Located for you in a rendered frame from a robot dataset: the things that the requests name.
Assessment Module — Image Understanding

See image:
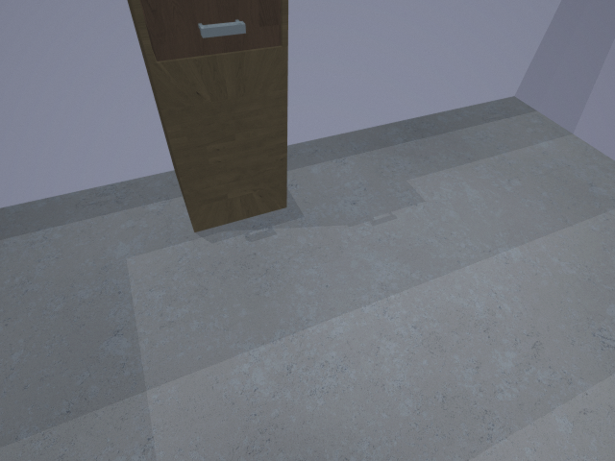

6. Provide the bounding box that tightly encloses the handle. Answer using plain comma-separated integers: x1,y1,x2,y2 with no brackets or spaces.
198,19,246,38

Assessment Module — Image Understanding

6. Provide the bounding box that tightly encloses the cabinet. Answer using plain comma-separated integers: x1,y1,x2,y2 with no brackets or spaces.
128,0,288,232

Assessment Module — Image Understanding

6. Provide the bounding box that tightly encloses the drawer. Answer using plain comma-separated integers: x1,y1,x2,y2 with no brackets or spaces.
140,0,281,61

